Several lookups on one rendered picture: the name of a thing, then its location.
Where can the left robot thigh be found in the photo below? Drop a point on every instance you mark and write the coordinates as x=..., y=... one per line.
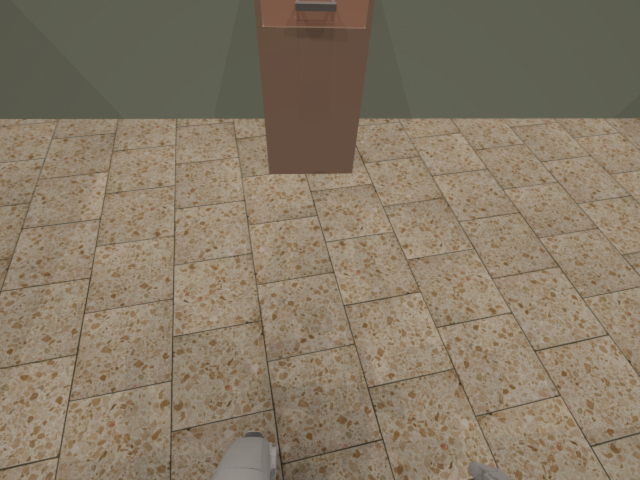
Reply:
x=248, y=458

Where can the drawer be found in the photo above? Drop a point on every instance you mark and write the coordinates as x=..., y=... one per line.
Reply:
x=349, y=13

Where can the left robot shin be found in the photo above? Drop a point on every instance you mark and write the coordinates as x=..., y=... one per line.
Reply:
x=254, y=434

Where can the cabinet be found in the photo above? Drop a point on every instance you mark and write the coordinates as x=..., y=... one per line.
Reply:
x=312, y=81

